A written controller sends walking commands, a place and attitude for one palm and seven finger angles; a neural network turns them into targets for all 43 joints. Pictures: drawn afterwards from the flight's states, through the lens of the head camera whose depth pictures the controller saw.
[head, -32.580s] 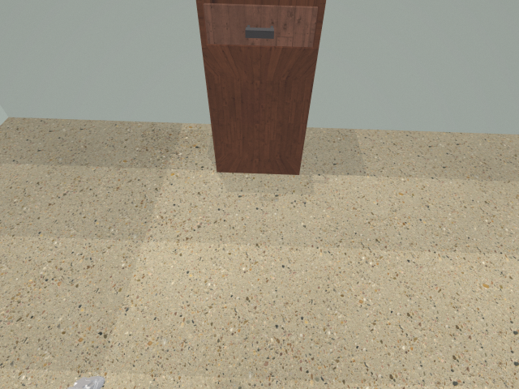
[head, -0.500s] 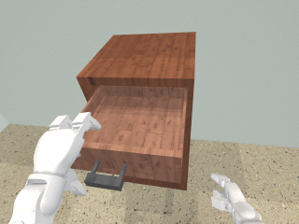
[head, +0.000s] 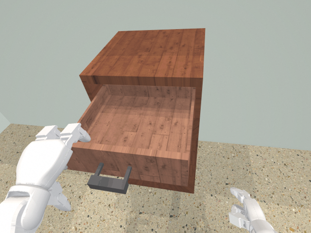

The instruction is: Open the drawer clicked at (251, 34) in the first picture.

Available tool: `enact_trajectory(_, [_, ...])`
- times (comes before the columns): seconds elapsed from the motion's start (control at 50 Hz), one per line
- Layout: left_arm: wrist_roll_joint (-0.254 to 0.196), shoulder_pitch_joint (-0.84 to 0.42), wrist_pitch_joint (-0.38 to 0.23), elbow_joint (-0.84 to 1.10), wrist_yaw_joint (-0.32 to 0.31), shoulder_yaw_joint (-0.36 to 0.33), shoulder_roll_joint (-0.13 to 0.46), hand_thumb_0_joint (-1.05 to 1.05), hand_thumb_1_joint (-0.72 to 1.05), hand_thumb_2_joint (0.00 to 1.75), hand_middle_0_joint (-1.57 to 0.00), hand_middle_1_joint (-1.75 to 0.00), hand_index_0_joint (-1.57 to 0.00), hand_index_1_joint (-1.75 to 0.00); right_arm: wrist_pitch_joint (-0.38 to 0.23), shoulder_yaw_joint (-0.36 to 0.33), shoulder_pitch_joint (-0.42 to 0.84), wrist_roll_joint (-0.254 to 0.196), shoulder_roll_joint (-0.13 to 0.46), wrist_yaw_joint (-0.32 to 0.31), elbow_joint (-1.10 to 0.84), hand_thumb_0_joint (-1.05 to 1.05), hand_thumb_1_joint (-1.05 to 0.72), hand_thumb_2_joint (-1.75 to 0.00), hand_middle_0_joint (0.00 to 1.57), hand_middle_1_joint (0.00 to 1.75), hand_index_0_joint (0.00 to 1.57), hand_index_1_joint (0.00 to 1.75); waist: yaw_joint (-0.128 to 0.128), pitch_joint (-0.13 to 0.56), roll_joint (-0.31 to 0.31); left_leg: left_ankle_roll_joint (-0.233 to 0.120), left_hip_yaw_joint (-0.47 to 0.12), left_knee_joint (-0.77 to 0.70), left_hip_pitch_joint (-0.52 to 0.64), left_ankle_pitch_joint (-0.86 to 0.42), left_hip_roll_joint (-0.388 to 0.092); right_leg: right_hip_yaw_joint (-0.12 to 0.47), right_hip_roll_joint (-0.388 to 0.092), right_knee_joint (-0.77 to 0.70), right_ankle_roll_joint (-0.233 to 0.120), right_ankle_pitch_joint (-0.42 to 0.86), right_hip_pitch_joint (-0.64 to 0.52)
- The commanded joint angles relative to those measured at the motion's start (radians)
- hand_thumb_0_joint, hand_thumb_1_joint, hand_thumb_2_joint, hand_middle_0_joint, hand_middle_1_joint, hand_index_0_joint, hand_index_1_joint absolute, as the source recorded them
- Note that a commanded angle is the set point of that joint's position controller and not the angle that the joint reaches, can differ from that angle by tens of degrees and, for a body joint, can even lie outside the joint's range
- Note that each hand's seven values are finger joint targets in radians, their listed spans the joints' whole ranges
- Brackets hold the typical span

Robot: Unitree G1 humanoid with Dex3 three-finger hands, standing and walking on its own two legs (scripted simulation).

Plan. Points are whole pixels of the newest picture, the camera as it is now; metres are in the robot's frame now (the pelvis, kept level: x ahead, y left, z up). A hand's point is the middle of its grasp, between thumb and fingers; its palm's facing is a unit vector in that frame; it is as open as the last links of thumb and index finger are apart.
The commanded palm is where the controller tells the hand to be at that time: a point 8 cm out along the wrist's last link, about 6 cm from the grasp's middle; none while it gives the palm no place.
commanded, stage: draw the hand back to the body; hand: left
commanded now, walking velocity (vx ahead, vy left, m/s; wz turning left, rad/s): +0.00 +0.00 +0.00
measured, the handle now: (111, 176) +0.26 +0.18 +0.01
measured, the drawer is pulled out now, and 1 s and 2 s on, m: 0.29 0.29 0.29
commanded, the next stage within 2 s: step back with the hand held close in 1.14 s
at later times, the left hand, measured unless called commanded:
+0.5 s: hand (57, 149) +0.21 +0.23 +0.19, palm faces +0.40 -0.86 -0.32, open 12.5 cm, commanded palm +0.16 +0.27 +0.20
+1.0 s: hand (51, 148) +0.22 +0.25 +0.18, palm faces +0.46 -0.79 -0.40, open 8.2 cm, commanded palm +0.16 +0.29 +0.20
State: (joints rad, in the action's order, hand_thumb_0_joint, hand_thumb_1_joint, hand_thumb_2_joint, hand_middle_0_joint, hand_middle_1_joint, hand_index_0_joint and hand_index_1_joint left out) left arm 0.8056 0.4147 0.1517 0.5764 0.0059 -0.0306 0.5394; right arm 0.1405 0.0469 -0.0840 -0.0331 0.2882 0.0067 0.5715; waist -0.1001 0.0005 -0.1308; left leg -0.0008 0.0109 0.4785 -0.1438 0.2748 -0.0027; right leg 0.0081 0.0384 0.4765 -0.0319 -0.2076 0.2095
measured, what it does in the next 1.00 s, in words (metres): stands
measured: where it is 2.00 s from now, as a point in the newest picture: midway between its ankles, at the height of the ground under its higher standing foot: outside the picture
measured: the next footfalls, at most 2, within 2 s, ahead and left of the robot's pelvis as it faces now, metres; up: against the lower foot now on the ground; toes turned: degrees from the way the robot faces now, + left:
none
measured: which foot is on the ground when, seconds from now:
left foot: down 0.00-1.00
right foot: down 0.00-1.00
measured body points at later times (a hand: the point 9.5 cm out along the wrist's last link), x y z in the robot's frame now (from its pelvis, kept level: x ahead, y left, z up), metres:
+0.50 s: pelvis +0.03 +0.01 +0.00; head +0.02 +0.00 +0.45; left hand +0.19 +0.27 +0.21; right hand +0.22 -0.19 -0.08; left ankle -0.01 +0.12 -0.74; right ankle +0.03 -0.10 -0.74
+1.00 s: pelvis +0.05 +0.01 +0.00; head +0.04 -0.02 +0.45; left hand +0.19 +0.29 +0.20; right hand +0.25 -0.20 -0.08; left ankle -0.01 +0.12 -0.74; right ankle +0.03 -0.10 -0.74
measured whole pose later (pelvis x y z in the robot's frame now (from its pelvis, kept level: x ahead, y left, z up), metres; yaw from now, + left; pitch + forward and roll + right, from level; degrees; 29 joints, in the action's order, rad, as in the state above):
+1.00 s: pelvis +0.05 +0.01 +0.00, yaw +2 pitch -1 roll -1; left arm -0.07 0.54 -0.11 0.56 -0.12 -0.32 0.33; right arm -0.13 0.02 -0.17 -0.01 0.20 -0.07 0.62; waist -0.06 0.01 -0.06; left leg 0.00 -0.03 0.47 -0.12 0.33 0.00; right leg -0.03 0.03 0.45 -0.03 -0.27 0.17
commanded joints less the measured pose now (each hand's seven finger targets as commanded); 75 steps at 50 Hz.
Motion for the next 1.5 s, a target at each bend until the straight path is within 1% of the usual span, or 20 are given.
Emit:
enact_trajectory(0.0, [-0.013,-0.114,-0.027,0.223,-0.053,-0.199,0.225,0.00,-0.50,0.30,-0.30,-1.20,-0.30,-1.20,-0.068,-0.029,0.236,-0.013,0.081,-0.016,-0.194,0.00,-0.90,-0.90,0.20,0.30,0.20,0.30,-0.001,0.098,0.060,-0.016,0.001,-0.067,-0.048,-0.078,-0.013,0.066,-0.046,-0.121,0.020,-0.016,-0.065])
enact_trajectory(0.02, [0.012,-0.098,-0.028,0.210,-0.048,-0.165,0.185,0.00,-0.50,0.30,-0.30,-1.20,-0.30,-1.20,-0.071,-0.021,0.203,0.002,0.063,-0.010,-0.200,0.00,-0.90,-0.90,0.20,0.30,0.20,0.30,-0.019,0.114,0.095,-0.017,0.000,-0.066,-0.057,-0.106,-0.004,0.043,-0.051,-0.102,0.019,-0.018,-0.075])
enact_trajectory(0.06, [0.002,-0.061,-0.035,0.187,-0.048,-0.176,0.191,0.00,-0.50,0.30,-0.30,-1.20,-0.30,-1.20,-0.066,-0.031,0.195,0.002,0.073,-0.013,-0.190,0.00,-0.90,-0.90,0.20,0.30,0.20,0.30,-0.013,0.099,0.106,-0.017,0.000,-0.069,-0.053,-0.119,-0.004,0.046,-0.051,-0.105,0.021,0.010,-0.071])
enact_trajectory(0.1, [-0.019,-0.093,-0.036,0.222,-0.056,-0.224,0.242,0.00,-0.50,0.30,-0.30,-1.20,-0.30,-1.20,-0.070,-0.029,0.225,-0.012,0.084,-0.019,-0.191,0.00,-0.90,-0.90,0.20,0.30,0.20,0.30,-0.001,0.099,0.033,-0.011,-0.003,-0.073,-0.055,-0.094,-0.017,0.050,-0.043,-0.106,0.018,0.015,-0.071])
enact_trajectory(0.12, [0.000,-0.065,-0.036,0.205,-0.048,-0.187,0.193,0.00,-0.50,0.30,-0.30,-1.20,-0.30,-1.20,-0.072,-0.022,0.194,0.004,0.064,-0.013,-0.200,0.00,-0.90,-0.90,0.20,0.30,0.20,0.30,-0.019,0.116,0.089,-0.014,-0.005,-0.070,-0.062,-0.122,-0.006,0.029,-0.049,-0.091,0.018,0.017,-0.086])
enact_trajectory(0.14, [-0.735,-0.082,-0.151,0.248,-0.061,-0.138,-0.221,0.00,-0.47,0.32,-0.30,-1.18,-0.30,-1.18,-0.153,-0.037,0.149,-0.001,-0.039,-0.040,-0.244,0.00,-0.90,-0.90,0.20,0.30,0.20,0.30,0.086,-0.008,0.267,-0.042,-0.013,-0.069,-0.015,-0.038,-0.033,-0.030,-0.022,-0.111,0.010,-0.017,-0.034])
enact_trajectory(0.16, [-0.753,0.046,-0.204,0.150,-0.085,-0.219,-0.093,0.00,-0.43,0.33,-0.29,-1.15,-0.29,-1.15,-0.206,-0.039,0.112,0.012,0.006,-0.059,-0.202,0.00,-0.90,-0.90,0.20,0.30,0.20,0.30,0.066,-0.005,0.278,-0.036,-0.019,-0.080,-0.019,0.007,-0.047,-0.022,-0.029,-0.108,0.013,-0.068,-0.033])
enact_trajectory(0.2, [-0.839,0.041,-0.271,0.273,-0.121,-0.338,0.004,0.00,-0.36,0.36,-0.29,-1.11,-0.29,-1.11,-0.259,-0.043,0.103,0.015,0.021,-0.090,-0.172,0.00,-0.90,-0.90,0.20,0.30,0.20,0.30,0.048,0.041,0.172,-0.021,-0.012,-0.078,-0.007,-0.008,-0.041,-0.006,-0.043,-0.122,0.016,-0.058,-0.053])
enact_trajectory(0.22, [-0.834,-0.022,-0.306,0.355,-0.130,-0.310,-0.029,0.00,-0.32,0.37,-0.29,-1.09,-0.29,-1.09,-0.293,-0.033,0.085,0.029,0.003,-0.093,-0.188,0.00,-0.90,-0.90,0.20,0.30,0.20,0.30,0.035,0.101,0.104,-0.022,-0.006,-0.078,0.001,-0.049,-0.030,-0.014,-0.057,-0.109,0.010,-0.027,-0.092])
enact_trajectory(0.3, [-0.844,0.000,-0.329,0.275,-0.146,-0.311,-0.058,0.00,-0.18,0.43,-0.28,-1.00,-0.28,-1.00,-0.343,-0.036,0.040,0.034,0.002,-0.096,-0.140,0.00,-0.90,-0.90,0.20,0.30,0.20,0.30,0.042,0.030,0.006,-0.005,-0.007,-0.081,-0.016,-0.128,-0.034,-0.012,-0.053,-0.103,-0.002,0.057,-0.086])
enact_trajectory(0.36, [-0.851,0.001,-0.334,0.247,-0.139,-0.272,-0.104,0.00,-0.08,0.48,-0.27,-0.93,-0.27,-0.93,-0.356,-0.038,0.029,0.037,0.005,-0.090,-0.131,0.00,-0.90,-0.90,0.20,0.30,0.20,0.30,0.044,0.026,0.039,-0.005,-0.015,-0.088,-0.024,-0.171,-0.039,-0.026,-0.058,-0.090,-0.001,0.093,-0.103])
enact_trajectory(0.58, [-0.870,0.083,-0.336,0.258,-0.136,-0.355,-0.058,0.00,0.31,0.64,-0.24,-0.68,-0.24,-0.68,-0.348,-0.058,0.028,0.028,0.010,-0.077,-0.113,0.00,-0.90,-0.90,0.20,0.30,0.20,0.30,0.035,0.113,0.065,0.009,-0.015,-0.057,-0.004,-0.372,-0.050,-0.031,-0.058,-0.050,0.002,0.267,-0.146])
enact_trajectory(0.8, [-0.877,0.072,-0.332,0.213,-0.145,-0.416,-0.026,0.00,0.69,0.81,-0.22,-0.43,-0.22,-0.43,-0.324,-0.070,0.031,0.017,0.017,-0.085,-0.109,0.00,-0.90,-0.90,0.20,0.30,0.20,0.30,0.041,0.126,0.059,0.011,-0.011,-0.056,0.001,-0.358,-0.048,-0.033,-0.062,-0.055,0.005,0.264,-0.132])
enact_trajectory(0.92, [-0.877,0.075,-0.325,0.181,-0.144,-0.394,-0.044,0.00,0.90,0.90,-0.20,-0.30,-0.20,-0.30,-0.321,-0.069,0.030,0.017,0.013,-0.085,-0.102,0.00,-0.90,-0.90,0.20,0.30,0.20,0.30,0.047,0.103,0.078,0.004,-0.006,-0.055,-0.003,-0.335,-0.046,-0.037,-0.067,-0.061,0.011,0.269,-0.114])
enact_trajectory(1.22, [-0.877,0.085,-0.343,0.182,-0.150,-0.410,-0.026,0.00,0.90,0.90,-0.20,-0.30,-0.20,-0.30,-0.330,-0.069,0.040,0.012,0.005,-0.086,-0.103,0.00,-0.90,-0.90,0.20,0.30,0.20,0.30,0.044,0.085,0.084,-0.004,-0.004,-0.054,-0.023,-0.239,-0.040,-0.030,-0.070,-0.074,0.013,0.202,-0.093])
enact_trajectory(1.24, [-0.873,-0.042,-0.393,0.241,-0.159,-0.572,0.104,0.00,0.90,0.90,-0.20,-0.30,-0.20,-0.30,-0.303,-0.077,-0.038,0.013,0.041,-0.091,-0.135,0.00,-0.90,-0.90,0.20,0.30,0.20,0.30,0.098,0.014,0.134,-0.026,-0.041,-0.013,-0.059,-0.153,-0.044,0.100,-0.122,-0.134,0.005,0.260,-0.002])
enact_trajectory(1.28, [-0.851,0.077,-0.399,0.146,-0.152,-0.470,-0.014,0.00,0.90,0.90,-0.20,-0.30,-0.20,-0.30,-0.275,-0.080,-0.025,0.023,0.035,-0.092,-0.128,0.00,-0.90,-0.90,0.20,0.30,0.20,0.30,0.122,0.060,0.220,-0.027,-0.047,0.063,-0.030,-0.156,-0.029,0.132,-0.166,-0.131,-0.011,0.371,0.013])
enact_trajectory(1.3, [-0.849,0.074,-0.408,0.187,-0.152,-0.466,-0.016,0.00,0.90,0.90,-0.20,-0.30,-0.20,-0.30,-0.269,-0.084,-0.029,0.025,0.042,-0.092,-0.134,0.00,-0.90,-0.90,0.20,0.30,0.20,0.30,0.127,0.092,0.172,-0.024,-0.038,0.074,-0.023,-0.190,-0.032,0.131,-0.184,-0.110,-0.019,0.439,0.003])
enact_trajectory(1.34, [-0.846,0.162,-0.404,0.143,-0.155,-0.453,-0.040,0.00,0.90,0.90,-0.20,-0.30,-0.20,-0.30,-0.252,-0.088,-0.039,0.021,0.037,-0.085,-0.151,0.00,-0.90,-0.90,0.20,0.30,0.20,0.30,0.125,0.146,0.172,-0.023,-0.046,0.071,-0.036,-0.252,-0.047,0.117,-0.188,-0.071,-0.018,0.445,-0.031])
enact_trajectory(1.48, [-0.853,0.226,-0.422,0.241,-0.163,-0.504,0.019,0.00,0.90,0.90,-0.20,-0.30,-0.20,-0.30,-0.232,-0.094,-0.012,0.013,0.035,-0.077,-0.195,0.00,-0.90,-0.90,0.20,0.30,0.20,0.30,0.112,0.166,0.119,-0.037,-0.099,-0.008,-0.136,-0.338,-0.108,0.060,-0.130,0.021,0.007,0.349,-0.053])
